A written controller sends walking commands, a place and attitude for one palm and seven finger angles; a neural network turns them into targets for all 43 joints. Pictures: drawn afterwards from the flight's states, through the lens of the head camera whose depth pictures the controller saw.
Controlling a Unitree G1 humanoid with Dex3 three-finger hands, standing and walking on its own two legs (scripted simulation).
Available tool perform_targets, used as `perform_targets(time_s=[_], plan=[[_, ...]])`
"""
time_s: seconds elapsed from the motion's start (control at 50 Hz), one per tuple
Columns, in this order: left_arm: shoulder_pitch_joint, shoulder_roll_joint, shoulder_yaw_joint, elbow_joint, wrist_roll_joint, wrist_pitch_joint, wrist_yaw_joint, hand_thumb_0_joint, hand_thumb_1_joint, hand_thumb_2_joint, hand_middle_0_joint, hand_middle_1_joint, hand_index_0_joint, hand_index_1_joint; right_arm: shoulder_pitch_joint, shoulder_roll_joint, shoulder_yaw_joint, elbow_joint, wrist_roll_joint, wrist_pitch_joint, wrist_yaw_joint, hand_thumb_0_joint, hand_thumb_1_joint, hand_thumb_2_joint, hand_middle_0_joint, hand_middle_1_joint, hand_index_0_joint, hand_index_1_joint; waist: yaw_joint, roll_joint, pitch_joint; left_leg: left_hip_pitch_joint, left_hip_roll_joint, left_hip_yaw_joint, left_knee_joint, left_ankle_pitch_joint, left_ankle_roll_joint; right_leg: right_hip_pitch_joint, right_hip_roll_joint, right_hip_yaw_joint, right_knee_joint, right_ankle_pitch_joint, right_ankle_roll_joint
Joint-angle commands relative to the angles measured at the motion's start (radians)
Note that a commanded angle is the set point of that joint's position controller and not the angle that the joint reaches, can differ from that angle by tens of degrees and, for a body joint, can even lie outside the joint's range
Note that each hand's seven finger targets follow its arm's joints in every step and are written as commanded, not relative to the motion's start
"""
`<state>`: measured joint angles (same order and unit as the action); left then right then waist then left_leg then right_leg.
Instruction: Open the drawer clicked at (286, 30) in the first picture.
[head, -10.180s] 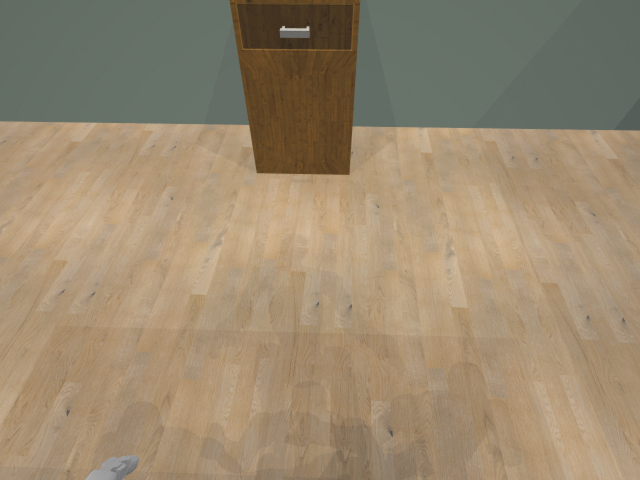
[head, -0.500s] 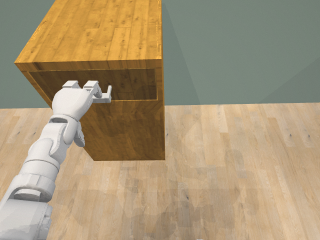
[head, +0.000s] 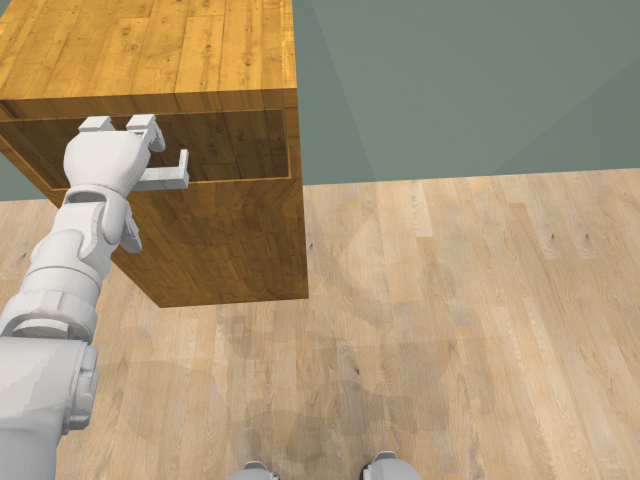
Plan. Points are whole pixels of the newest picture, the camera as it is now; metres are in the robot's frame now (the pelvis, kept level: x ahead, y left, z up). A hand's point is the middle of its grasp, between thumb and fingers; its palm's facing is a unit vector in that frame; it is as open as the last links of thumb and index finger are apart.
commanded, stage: move the hooked fingers above the handle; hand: left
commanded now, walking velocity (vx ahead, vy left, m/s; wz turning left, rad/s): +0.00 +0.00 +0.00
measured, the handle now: (153, 168) +0.59 +0.25 -0.03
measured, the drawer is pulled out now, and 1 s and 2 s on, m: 0.00 0.00 0.00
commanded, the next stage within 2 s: none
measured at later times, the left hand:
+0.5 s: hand (120, 174) +0.53 +0.27 +0.02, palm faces -0.05 +0.00 -1.00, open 13.9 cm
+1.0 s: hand (124, 188) +0.51 +0.27 +0.01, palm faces -0.16 -0.01 -0.99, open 13.9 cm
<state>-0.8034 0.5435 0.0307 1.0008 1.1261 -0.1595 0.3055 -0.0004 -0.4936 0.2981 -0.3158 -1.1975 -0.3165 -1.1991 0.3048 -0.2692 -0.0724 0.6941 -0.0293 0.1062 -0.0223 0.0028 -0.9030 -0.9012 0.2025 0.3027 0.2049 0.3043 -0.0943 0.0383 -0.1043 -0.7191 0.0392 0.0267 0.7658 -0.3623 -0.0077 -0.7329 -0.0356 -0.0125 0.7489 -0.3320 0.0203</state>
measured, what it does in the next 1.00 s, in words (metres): stands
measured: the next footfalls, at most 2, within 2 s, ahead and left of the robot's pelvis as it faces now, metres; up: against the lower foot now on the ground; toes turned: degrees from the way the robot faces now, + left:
none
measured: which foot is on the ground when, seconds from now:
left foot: down 0.00-1.00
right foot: down 0.00-1.00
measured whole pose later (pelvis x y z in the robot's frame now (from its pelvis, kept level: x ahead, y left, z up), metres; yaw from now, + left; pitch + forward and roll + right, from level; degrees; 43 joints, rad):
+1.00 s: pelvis +0.00 +0.02 -0.01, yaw -1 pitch +23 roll -2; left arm -0.92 0.62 0.02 1.11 1.10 -0.11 0.20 0.00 -0.49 0.30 -0.31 -1.20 -0.31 -1.20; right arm 0.35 -0.27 -0.06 0.69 -0.04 0.13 -0.02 0.00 -0.90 -0.90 0.20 0.30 0.21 0.30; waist -0.13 0.05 -0.11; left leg -0.86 0.05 0.02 0.87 -0.41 0.01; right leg -0.85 -0.03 -0.01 0.79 -0.34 0.04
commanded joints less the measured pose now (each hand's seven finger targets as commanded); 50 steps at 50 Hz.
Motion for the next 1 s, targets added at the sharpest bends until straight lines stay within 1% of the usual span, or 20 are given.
perform_targets(time_s=[0.0, 0.04, 0.1, 0.16, 0.24, 0.3, 0.32, 0.36, 0.42, 0.46, 0.48, 0.52, 0.6, 0.62, 0.68, 0.74, 0.8, 0.86, 0.94, 0.98], plan=[[-0.435, 0.323, 0.081, -0.072, -0.011, 0.088, 0.043, 0.000, -0.500, 0.300, -0.300, -1.200, -0.300, -1.200, 0.157, -0.160, -0.051, -0.045, 0.000, -0.010, -0.005, 0.000, -0.900, -0.900, 0.200, 0.300, 0.200, 0.300, -0.015, -0.007, -0.481, 0.198, -0.067, 0.014, -0.027, 0.404, 0.049, 0.258, 0.072, -0.025, -0.042, 0.383, -0.045], [-0.460, 0.325, 0.063, -0.063, -0.015, 0.095, 0.008, 0.000, -0.500, 0.300, -0.300, -1.200, -0.300, -1.200, 0.180, -0.167, -0.054, -0.042, 0.005, -0.008, -0.008, 0.000, -0.900, -0.900, 0.200, 0.300, 0.200, 0.300, -0.025, -0.004, -0.504, 0.214, -0.062, 0.017, -0.023, 0.409, 0.050, 0.261, 0.071, -0.019, -0.047, 0.399, -0.039], [-0.520, 0.246, -0.010, -0.066, -0.031, 0.062, -0.051, 0.000, -0.500, 0.300, -0.300, -1.200, -0.300, -1.200, 0.203, -0.164, -0.058, -0.030, 0.006, -0.007, -0.018, 0.000, -0.900, -0.900, 0.200, 0.300, 0.200, 0.300, -0.071, -0.013, -0.466, 0.246, -0.054, 0.006, -0.019, 0.401, 0.054, 0.211, 0.075, -0.017, -0.071, 0.370, -0.038], [-0.579, 0.294, 0.012, -0.124, -0.031, -0.012, -0.086, 0.000, -0.500, 0.300, -0.300, -1.200, -0.300, -1.200, 0.226, -0.168, -0.057, -0.022, 0.001, -0.009, -0.033, 0.000, -0.900, -0.900, 0.200, 0.300, 0.200, 0.300, -0.076, 0.024, -0.474, 0.261, -0.052, -0.012, -0.004, 0.392, 0.055, 0.158, 0.077, -0.013, -0.057, 0.327, -0.041], [-0.614, 0.342, 0.067, -0.135, -0.015, -0.078, -0.050, 0.000, -0.500, 0.300, -0.300, -1.200, -0.300, -1.200, 0.244, -0.167, -0.055, -0.003, -0.015, -0.013, -0.033, 0.000, -0.900, -0.900, 0.200, 0.300, 0.200, 0.300, -0.069, 0.112, -0.472, 0.264, -0.043, -0.035, 0.036, 0.440, 0.044, 0.051, 0.081, -0.028, -0.009, 0.282, -0.053], [-0.537, 0.430, 0.155, -0.068, -0.017, -0.044, 0.001, 0.000, -0.500, 0.300, -0.300, -1.200, -0.300, -1.200, 0.237, -0.177, -0.040, -0.002, -0.026, 0.003, -0.015, 0.000, -0.900, -0.900, 0.200, 0.300, 0.200, 0.300, -0.029, 0.108, -0.479, 0.191, -0.047, -0.032, 0.051, 0.456, 0.039, 0.068, 0.084, -0.040, 0.023, 0.290, -0.057], [-0.537, 0.416, 0.137, -0.050, -0.015, -0.021, 0.017, 0.000, -0.500, 0.300, -0.300, -1.200, -0.300, -1.200, 0.235, -0.175, -0.038, -0.010, -0.024, 0.005, -0.010, 0.000, -0.900, -0.900, 0.200, 0.300, 0.200, 0.300, -0.039, 0.117, -0.472, 0.172, -0.048, -0.025, 0.054, 0.449, 0.041, 0.068, 0.084, -0.041, 0.026, 0.299, -0.054], [-0.481, 0.449, 0.160, -0.016, -0.002, 0.033, 0.036, 0.000, -0.500, 0.300, -0.300, -1.200, -0.300, -1.200, 0.231, -0.182, -0.034, -0.017, -0.025, 0.015, 0.003, 0.000, -0.900, -0.900, 0.200, 0.300, 0.200, 0.300, -0.009, 0.107, -0.502, 0.151, -0.049, -0.017, 0.056, 0.475, 0.037, 0.102, 0.084, -0.048, 0.040, 0.328, -0.054], [-0.443, 0.442, 0.145, -0.021, 0.001, 0.092, 0.024, 0.000, -0.500, 0.300, -0.300, -1.200, -0.300, -1.200, 0.239, -0.190, -0.037, -0.027, -0.019, 0.026, 0.014, 0.000, -0.900, -0.900, 0.200, 0.300, 0.200, 0.300, 0.000, 0.092, -0.586, 0.188, -0.041, -0.007, 0.060, 0.540, 0.036, 0.165, 0.085, -0.042, 0.034, 0.393, -0.047], [-0.467, 0.428, 0.123, -0.069, -0.007, 0.096, -0.007, 0.000, -0.500, 0.300, -0.300, -1.200, -0.300, -1.200, 0.246, -0.190, -0.042, -0.032, -0.012, 0.029, 0.009, 0.000, -0.900, -0.900, 0.200, 0.300, 0.200, 0.300, -0.014, 0.065, -0.610, 0.216, -0.033, -0.008, 0.048, 0.529, 0.041, 0.192, 0.085, -0.039, 0.014, 0.399, -0.042], [-0.468, 0.380, 0.088, -0.083, -0.016, 0.089, -0.028, 0.000, -0.500, 0.300, -0.300, -1.200, -0.300, -1.200, 0.249, -0.185, -0.049, -0.032, -0.008, 0.027, 0.005, 0.000, -0.900, -0.900, 0.200, 0.300, 0.200, 0.300, -0.027, 0.065, -0.604, 0.243, -0.030, -0.008, 0.042, 0.527, 0.043, 0.187, 0.087, -0.037, -0.002, 0.395, -0.040], [-0.520, 0.347, 0.063, -0.172, -0.038, 0.040, -0.065, 0.000, -0.500, 0.300, -0.300, -1.200, -0.300, -1.200, 0.260, -0.181, -0.060, -0.027, -0.007, 0.023, -0.008, 0.000, -0.900, -0.900, 0.200, 0.300, 0.200, 0.300, -0.051, 0.068, -0.616, 0.302, -0.024, -0.017, 0.035, 0.533, 0.046, 0.179, 0.087, -0.030, -0.027, 0.385, -0.036], [-0.606, 0.307, 0.027, -0.245, -0.064, -0.061, -0.096, 0.000, -0.500, 0.300, -0.300, -1.200, -0.300, -1.200, 0.260, -0.172, -0.061, -0.005, -0.007, 0.015, -0.034, 0.000, -0.900, -0.900, 0.200, 0.300, 0.200, 0.300, -0.091, 0.059, -0.493, 0.312, -0.026, -0.034, 0.019, 0.452, 0.051, 0.102, 0.087, -0.030, -0.055, 0.298, -0.041], [-0.578, 0.327, 0.052, -0.221, -0.057, -0.076, -0.085, 0.000, -0.500, 0.300, -0.300, -1.200, -0.300, -1.200, 0.259, -0.173, -0.062, 0.000, -0.007, 0.013, -0.036, 0.000, -0.900, -0.900, 0.200, 0.300, 0.200, 0.300, -0.080, 0.065, -0.471, 0.299, -0.030, -0.036, 0.018, 0.425, 0.049, 0.082, 0.088, -0.032, -0.053, 0.268, -0.043], [-0.587, 0.326, 0.058, -0.162, -0.035, -0.079, -0.031, 0.000, -0.500, 0.300, -0.300, -1.200, -0.300, -1.200, 0.247, -0.168, -0.050, 0.009, -0.010, 0.007, -0.028, 0.000, -0.900, -0.900, 0.200, 0.300, 0.200, 0.300, -0.077, 0.123, -0.397, 0.271, -0.033, -0.050, 0.023, 0.394, 0.038, -0.008, 0.089, -0.050, -0.028, 0.202, -0.055], [-0.568, 0.327, 0.057, -0.038, -0.020, -0.016, 0.016, 0.000, -0.500, 0.300, -0.300, -1.200, -0.300, -1.200, 0.235, -0.170, -0.034, 0.005, -0.013, 0.007, -0.009, 0.000, -0.900, -0.900, 0.200, 0.300, 0.200, 0.300, -0.072, 0.151, -0.348, 0.211, -0.037, -0.047, 0.029, 0.377, 0.030, -0.041, 0.088, -0.063, -0.007, 0.182, -0.060], [-0.507, 0.372, 0.083, 0.052, -0.014, 0.068, 0.021, 0.000, -0.500, 0.300, -0.300, -1.200, -0.300, -1.200, 0.235, -0.184, -0.028, -0.016, -0.013, 0.015, 0.003, 0.000, -0.900, -0.900, 0.200, 0.300, 0.200, 0.300, -0.050, 0.089, -0.434, 0.181, -0.044, -0.028, 0.042, 0.429, 0.035, 0.049, 0.089, -0.058, 0.009, 0.264, -0.056], [-0.542, 0.338, 0.035, 0.010, 0.000, 0.098, -0.015, 0.000, -0.500, 0.300, -0.300, -1.200, -0.300, -1.200, 0.248, -0.182, -0.035, -0.034, -0.008, 0.020, 0.004, 0.000, -0.900, -0.900, 0.200, 0.300, 0.200, 0.300, -0.056, 0.111, -0.532, 0.234, -0.037, -0.022, 0.052, 0.488, 0.034, 0.088, 0.088, -0.051, 0.008, 0.324, -0.049], [-0.595, 0.305, 0.025, -0.170, -0.041, 0.017, -0.080, 0.000, -0.500, 0.300, -0.300, -1.200, -0.300, -1.200, 0.259, -0.172, -0.054, -0.041, -0.010, 0.016, -0.014, 0.000, -0.900, -0.900, 0.200, 0.300, 0.200, 0.300, -0.071, 0.111, -0.639, 0.357, -0.023, -0.035, 0.061, 0.563, 0.042, 0.124, 0.090, -0.033, -0.017, 0.360, -0.039], [-0.620, 0.325, 0.045, -0.237, -0.055, -0.036, -0.089, 0.000, -0.500, 0.300, -0.300, -1.200, -0.300, -1.200, 0.256, -0.169, -0.056, -0.035, -0.012, 0.013, -0.025, 0.000, -0.900, -0.900, 0.200, 0.300, 0.200, 0.300, -0.074, 0.111, -0.615, 0.360, -0.025, -0.042, 0.055, 0.547, 0.043, 0.117, 0.090, -0.032, -0.022, 0.344, -0.040]])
